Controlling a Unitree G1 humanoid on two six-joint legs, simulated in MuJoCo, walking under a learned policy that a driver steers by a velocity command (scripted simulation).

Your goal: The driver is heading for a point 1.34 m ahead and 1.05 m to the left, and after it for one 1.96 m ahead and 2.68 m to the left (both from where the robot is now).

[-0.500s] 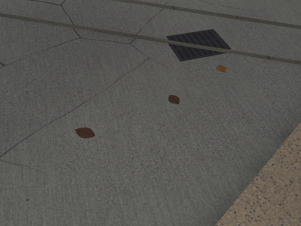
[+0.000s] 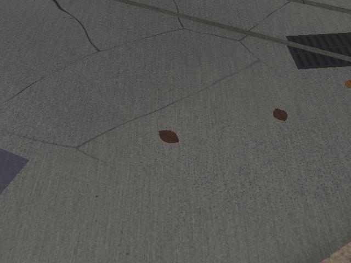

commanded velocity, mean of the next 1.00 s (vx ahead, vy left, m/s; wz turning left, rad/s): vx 0.07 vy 0.00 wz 0.60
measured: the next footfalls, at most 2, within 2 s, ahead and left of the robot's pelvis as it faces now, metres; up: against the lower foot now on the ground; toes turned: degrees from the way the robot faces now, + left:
left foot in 0.54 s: -0.02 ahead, +0.14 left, +0.00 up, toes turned +22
right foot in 1.00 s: +0.11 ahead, -0.03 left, +0.00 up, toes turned +35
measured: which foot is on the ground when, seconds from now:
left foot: up 0.00-0.52, down 0.54-1.00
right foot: down 0.00-0.54, up 0.56-0.98, down 1.00-1.00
